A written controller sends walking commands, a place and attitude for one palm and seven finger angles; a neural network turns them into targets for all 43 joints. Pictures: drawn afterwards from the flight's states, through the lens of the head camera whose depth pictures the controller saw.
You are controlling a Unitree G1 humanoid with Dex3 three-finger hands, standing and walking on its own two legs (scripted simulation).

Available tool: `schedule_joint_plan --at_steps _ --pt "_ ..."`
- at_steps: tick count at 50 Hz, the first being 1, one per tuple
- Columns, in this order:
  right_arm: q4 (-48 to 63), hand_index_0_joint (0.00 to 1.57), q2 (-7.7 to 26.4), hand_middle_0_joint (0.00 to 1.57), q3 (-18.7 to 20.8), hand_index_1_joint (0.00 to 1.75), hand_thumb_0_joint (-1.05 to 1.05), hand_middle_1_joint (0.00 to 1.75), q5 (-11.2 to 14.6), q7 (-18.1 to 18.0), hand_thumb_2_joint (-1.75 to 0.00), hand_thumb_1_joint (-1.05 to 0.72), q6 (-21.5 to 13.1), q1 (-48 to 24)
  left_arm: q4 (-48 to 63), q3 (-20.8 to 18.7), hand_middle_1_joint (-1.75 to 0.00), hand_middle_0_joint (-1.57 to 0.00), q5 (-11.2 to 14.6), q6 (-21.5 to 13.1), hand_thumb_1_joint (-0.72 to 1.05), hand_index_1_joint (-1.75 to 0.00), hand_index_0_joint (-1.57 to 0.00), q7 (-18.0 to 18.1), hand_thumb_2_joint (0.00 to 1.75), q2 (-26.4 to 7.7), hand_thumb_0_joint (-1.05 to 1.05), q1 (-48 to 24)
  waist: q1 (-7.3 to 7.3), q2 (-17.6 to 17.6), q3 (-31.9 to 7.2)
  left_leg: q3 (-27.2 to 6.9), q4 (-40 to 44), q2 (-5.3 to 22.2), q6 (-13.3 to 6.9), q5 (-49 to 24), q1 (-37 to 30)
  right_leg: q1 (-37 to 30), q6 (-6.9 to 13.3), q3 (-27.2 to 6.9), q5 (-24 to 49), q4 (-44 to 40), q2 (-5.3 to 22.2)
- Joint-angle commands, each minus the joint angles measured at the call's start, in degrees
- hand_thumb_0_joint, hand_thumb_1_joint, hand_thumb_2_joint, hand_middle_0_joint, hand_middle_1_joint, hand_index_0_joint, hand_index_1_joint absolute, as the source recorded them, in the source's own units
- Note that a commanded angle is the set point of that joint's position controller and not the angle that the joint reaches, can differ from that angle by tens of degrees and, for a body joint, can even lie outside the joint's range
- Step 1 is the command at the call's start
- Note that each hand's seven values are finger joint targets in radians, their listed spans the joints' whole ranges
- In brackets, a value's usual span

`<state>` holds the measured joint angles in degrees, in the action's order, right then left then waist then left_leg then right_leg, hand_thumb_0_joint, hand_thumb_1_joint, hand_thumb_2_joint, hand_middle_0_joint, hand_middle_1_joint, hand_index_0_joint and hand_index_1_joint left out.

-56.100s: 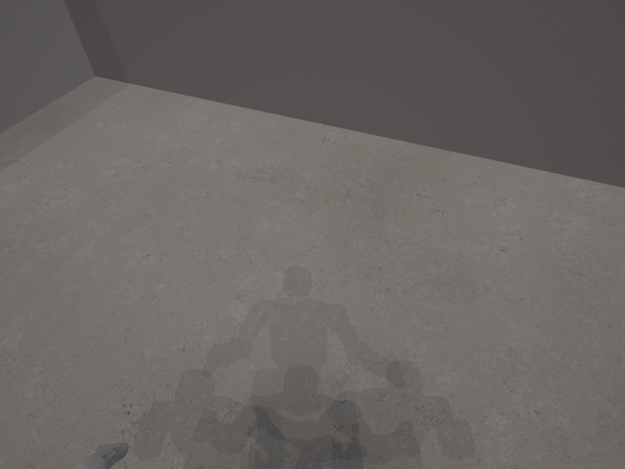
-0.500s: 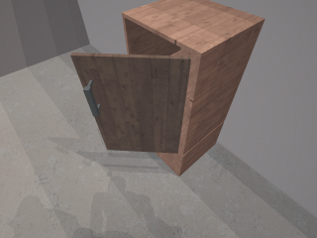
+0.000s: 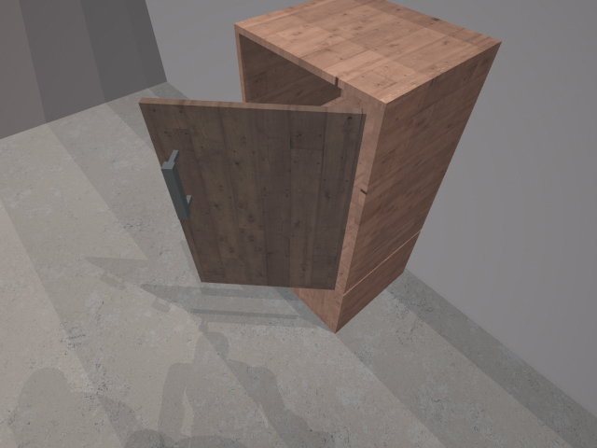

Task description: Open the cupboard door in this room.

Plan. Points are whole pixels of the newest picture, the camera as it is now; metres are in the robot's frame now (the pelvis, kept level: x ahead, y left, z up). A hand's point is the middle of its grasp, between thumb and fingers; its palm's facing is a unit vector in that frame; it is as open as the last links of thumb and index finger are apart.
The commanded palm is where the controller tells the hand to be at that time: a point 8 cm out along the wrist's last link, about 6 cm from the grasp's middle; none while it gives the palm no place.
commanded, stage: shuffle to correct the standing spot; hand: left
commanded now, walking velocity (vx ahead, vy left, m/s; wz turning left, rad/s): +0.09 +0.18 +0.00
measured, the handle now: (179, 185) +0.59 +0.28 -0.04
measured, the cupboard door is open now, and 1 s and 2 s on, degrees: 45 45 45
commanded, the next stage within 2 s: come to a stop and stand still in 0.70 s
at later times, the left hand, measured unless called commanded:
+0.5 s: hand out of the picture +0.08 +0.22 -0.17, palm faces +0.03 -0.97 -0.26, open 7.3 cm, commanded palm none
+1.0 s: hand out of the picture +0.03 +0.32 -0.19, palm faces +0.09 -0.97 -0.24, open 7.3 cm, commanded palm none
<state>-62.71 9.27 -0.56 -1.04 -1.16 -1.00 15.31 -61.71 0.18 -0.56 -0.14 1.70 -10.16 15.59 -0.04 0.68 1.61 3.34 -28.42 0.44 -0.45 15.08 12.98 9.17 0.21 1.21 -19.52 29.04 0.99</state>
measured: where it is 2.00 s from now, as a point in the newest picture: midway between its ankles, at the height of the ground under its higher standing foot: outside the picture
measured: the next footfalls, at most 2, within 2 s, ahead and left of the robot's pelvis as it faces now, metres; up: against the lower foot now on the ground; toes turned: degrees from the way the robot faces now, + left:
right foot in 0.52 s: +0.07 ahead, -0.05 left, +0.00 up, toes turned -8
left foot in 0.96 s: +0.11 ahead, +0.24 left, +0.00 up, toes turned +5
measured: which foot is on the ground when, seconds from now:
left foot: down 0.00-0.54, up 0.56-0.94, down 0.96-1.00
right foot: down 0.00-0.26, up 0.28-0.50, down 0.52-0.96, up 0.98-1.00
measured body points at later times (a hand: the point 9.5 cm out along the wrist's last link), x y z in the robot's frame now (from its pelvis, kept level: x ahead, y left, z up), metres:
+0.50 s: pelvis +0.03 +0.03 -0.01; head +0.07 +0.01 +0.44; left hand +0.08 +0.28 -0.15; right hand +0.04 -0.19 -0.17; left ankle +0.00 +0.11 -0.74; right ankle +0.02 -0.05 -0.72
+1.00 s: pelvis +0.05 +0.11 -0.01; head +0.07 +0.14 +0.44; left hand +0.03 +0.37 -0.17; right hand +0.14 -0.13 -0.14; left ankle +0.07 +0.23 -0.74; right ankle +0.03 -0.04 -0.72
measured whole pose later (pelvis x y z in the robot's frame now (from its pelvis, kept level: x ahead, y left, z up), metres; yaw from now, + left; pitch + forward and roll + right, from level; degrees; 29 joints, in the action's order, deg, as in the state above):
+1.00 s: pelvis +0.05 +0.11 -0.01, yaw +1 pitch +0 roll +1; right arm -54.9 10.3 2.1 -1.3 0.0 0.0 10.7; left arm -58.2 -3.3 -1.3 2.7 2.0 -13.6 19.0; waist 2.0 3.8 1.8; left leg 3.7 -35.1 1.6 -0.2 15.9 19.2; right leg 18.6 -1.6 2.6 -27.8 43.5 6.5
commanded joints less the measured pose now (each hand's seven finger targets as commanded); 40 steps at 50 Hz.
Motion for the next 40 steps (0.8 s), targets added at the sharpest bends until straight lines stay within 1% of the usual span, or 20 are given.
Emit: schedule_joint_plan --at_steps 1,4,7,10,11,12,13,14,15,17,21,24,25,26,27,28,30,31,33,40 --pt "2.70 0.20 6.45 0.20 1.20 0.30 0.00 0.30 0.13 -0.19 -0.90 -0.90 -0.52 1.89 2.06 -1.76 -0.30 -0.20 -0.58 -0.90 0.90 -0.30 -0.20 0.41 0.90 -7.31 0.00 4.45 0.99 0.10 0.57 -3.54 2.15 3.83 -1.71 -5.50 0.79 1.73 3.10 -6.15 7.41 -4.79 6.05" --pt "3.98 0.20 5.69 0.20 1.38 0.30 0.00 0.30 -0.04 0.12 -0.90 -0.90 0.18 0.97 2.25 -2.64 -0.30 -0.20 -0.60 -0.63 0.90 -0.30 -0.20 0.39 0.90 -9.10 0.00 5.28 1.32 4.13 3.28 -0.79 -1.71 1.36 -0.49 0.43 5.41 1.83 5.34 -11.04 4.34 -7.85 10.26" --pt "5.09 0.20 5.22 0.20 1.65 0.30 0.00 0.30 -0.10 0.25 -0.90 -0.90 0.46 0.44 2.73 -3.51 -0.30 -0.20 -0.81 -0.50 0.90 -0.30 -0.20 0.62 0.90 -10.37 0.00 6.21 1.73 7.34 4.73 0.88 -5.94 0.66 0.04 3.07 8.15 1.21 7.65 -14.47 9.36 -8.81 14.47" --pt "4.93 0.20 5.57 0.20 1.81 0.30 0.00 0.30 0.03 0.29 -0.90 -0.90 0.20 2.63 3.70 -4.01 -0.30 -0.20 -1.10 -0.24 0.90 -0.30 -0.20 0.67 0.90 -9.78 0.00 5.16 0.73 5.35 3.83 0.18 -1.82 1.22 -0.53 -2.92 2.55 3.46 6.18 -9.67 12.62 -3.93 11.85" --pt "4.55 0.20 6.47 0.20 1.93 0.30 0.00 0.30 0.04 0.28 -0.90 -0.90 -0.03 4.55 4.04 -4.02 -0.30 -0.20 -1.15 -0.01 0.90 -0.30 -0.20 0.68 0.90 -8.95 0.00 4.38 -0.16 1.39 2.99 -1.84 -0.02 2.68 -1.37 -8.41 -0.67 5.34 4.91 -6.48 10.87 -0.06 9.24" --pt "4.12 0.20 8.21 0.20 2.19 0.30 0.00 0.30 -0.19 0.14 -0.90 -0.90 -0.16 6.12 4.49 -3.73 -0.30 -0.20 -1.10 0.31 0.90 -0.30 -0.20 0.59 0.90 -7.62 0.00 3.99 -0.45 -5.62 1.83 -7.16 2.36 6.51 -3.86 -14.44 -4.19 8.62 3.09 -1.42 5.15 5.93 5.05" --pt "3.81 0.20 10.06 0.20 2.68 0.30 0.00 0.30 -0.35 -0.17 -0.90 -0.90 -0.13 8.34 5.15 -3.34 -0.30 -0.20 -1.16 0.43 0.90 -0.30 -0.20 0.56 0.90 -5.58 0.00 3.09 -1.06 -12.46 1.21 -13.87 5.61 11.54 -7.98 -20.05 -7.93 13.89 1.39 3.85 -5.38 13.55 0.90" --pt "3.62 0.20 10.22 0.20 2.82 0.30 0.00 0.30 -0.27 -0.45 -0.90 -0.90 -0.03 10.46 6.08 -2.83 -0.30 -0.20 -1.18 0.48 0.90 -0.30 -0.20 0.65 0.90 -4.39 0.00 1.16 -2.03 -15.00 1.50 -17.65 8.48 14.48 -11.67 -26.54 -11.13 20.07 0.97 3.79 -16.63 21.83 -0.24" --pt "3.88 0.20 9.39 0.20 2.65 0.30 0.00 0.30 -0.11 -0.66 -0.90 -0.90 -0.07 10.74 6.93 -2.70 -0.30 -0.20 -1.16 0.46 0.90 -0.30 -0.20 0.67 0.90 -4.35 0.00 -0.30 -2.05 -13.97 1.86 -18.05 8.15 15.67 -14.15 -31.35 -12.16 22.72 1.25 2.20 -18.23 26.81 1.24" --pt "5.27 0.20 8.58 0.20 2.27 0.30 0.00 0.30 -0.37 -0.71 -0.90 -0.90 -0.06 7.68 7.17 -2.96 -0.30 -0.20 -0.88 0.35 0.90 -0.30 -0.20 0.49 0.90 -3.96 0.00 -1.23 -0.93 -9.29 0.96 -15.18 6.82 14.96 -14.64 -34.89 -9.19 21.11 1.69 1.73 -16.43 28.61 3.03" --pt "7.28 0.20 9.04 0.20 2.58 0.30 0.00 0.30 -0.57 -0.58 -0.90 -0.90 0.06 4.23 6.76 -2.56 -0.30 -0.20 -0.91 0.76 0.90 -0.30 -0.20 0.11 0.90 -1.94 0.00 0.47 0.86 -7.20 -1.78 -9.25 6.35 11.69 -12.87 -34.14 -4.47 12.52 1.09 4.48 -8.84 19.75 2.42" --pt "7.88 0.20 9.17 0.20 2.68 0.30 0.00 0.30 -0.05 -0.35 -0.90 -0.90 0.36 2.49 5.77 -2.91 -0.30 -0.20 -0.91 0.30 0.90 -0.30 -0.20 0.48 0.90 -2.43 0.00 5.33 3.95 -3.74 -2.69 -7.62 2.41 10.13 -10.10 -25.43 1.05 1.68 0.82 4.81 4.28 5.14 2.65" --pt "8.22 0.20 8.65 0.20 2.77 0.30 0.00 0.30 0.33 -0.10 -0.90 -0.90 0.26 1.72 4.92 -3.36 -0.30 -0.20 -1.14 -0.44 0.90 -0.30 -0.20 0.75 0.90 -4.56 0.00 9.11 5.86 1.25 -4.45 -5.27 -2.37 7.86 -7.23 -18.14 4.44 -5.57 1.23 1.85 10.70 -2.19 5.82" --pt "9.04 0.20 6.20 0.20 2.74 0.30 0.00 0.30 0.83 0.25 -0.90 -0.90 0.23 2.30 4.32 -4.30 -0.30 -0.20 -1.69 -1.13 0.90 -0.30 -0.20 1.36 0.90 -9.53 0.00 11.79 6.03 14.41 -5.77 -0.29 -13.18 1.42 -2.87 -0.66 14.53 -13.37 5.62 -15.12 19.70 -6.95 19.53" --pt "10.43 0.20 6.30 0.20 3.08 0.30 0.00 0.30 0.06 0.17 -0.90 -0.90 0.71 0.89 4.73 -5.08 -0.30 -0.20 -1.05 -1.22 0.90 -0.30 -0.20 1.49 0.90 -12.85 0.00 12.76 5.97 16.91 -3.29 -0.60 -25.72 -2.54 0.16 18.61 20.76 -11.43 12.93 -26.94 35.70 -10.63 30.43" --pt "10.14 0.20 6.89 0.20 3.42 0.30 0.00 0.30 -0.33 -0.02 -0.90 -0.90 1.51 1.69 5.41 -4.88 -0.30 -0.20 -0.83 -1.22 0.90 -0.30 -0.20 1.65 0.90 -12.55 0.00 11.65 4.70 9.72 -2.28 -5.30 -32.29 -0.09 0.76 19.06 20.50 -6.94 15.73 -24.23 33.59 -10.62 31.27" --pt "9.00 0.20 5.73 0.20 3.61 0.30 0.00 0.30 -0.55 0.75 -0.90 -0.90 2.64 -0.51 6.49 -4.73 -0.30 -0.20 -1.01 -1.39 0.90 -0.30 -0.20 2.02 0.90 -9.69 0.00 6.34 3.01 9.71 2.44 -5.17 -38.60 1.14 1.61 12.80 23.10 -1.46 12.82 -17.23 33.92 -10.46 25.24" --pt "8.68 0.20 5.51 0.20 3.57 0.30 0.00 0.30 -0.56 1.26 -0.90 -0.90 2.88 -0.28 7.16 -4.29 -0.30 -0.20 -0.97 -1.55 0.90 -0.30 -0.20 1.84 0.90 -8.98 0.00 4.78 2.10 8.83 2.50 -4.99 -39.42 1.47 2.02 9.49 22.64 0.05 11.14 -11.77 36.16 -9.52 22.26" --pt "8.52 0.20 4.39 0.20 3.55 0.30 0.00 0.30 -0.28 1.79 -0.90 -0.90 3.31 0.75 7.67 -4.43 -0.30 -0.20 -0.97 -1.83 0.90 -0.30 -0.20 1.38 0.90 -9.23 0.00 4.06 1.40 8.83 -0.62 -3.21 -38.46 1.01 2.92 5.29 20.88 -0.09 9.18 -5.79 36.60 -8.86 18.80" --pt "11.16 0.20 3.63 0.20 3.56 0.30 0.00 0.30 0.33 2.32 -0.90 -0.90 3.55 -4.83 8.22 -5.89 -0.30 -0.20 -1.72 -0.90 0.90 -0.30 -0.20 0.68 0.90 -12.90 0.00 3.63 2.62 10.83 0.09 1.47 -23.31 1.34 4.66 2.84 16.13 3.15 7.97 -3.41 25.59 -9.10 18.04"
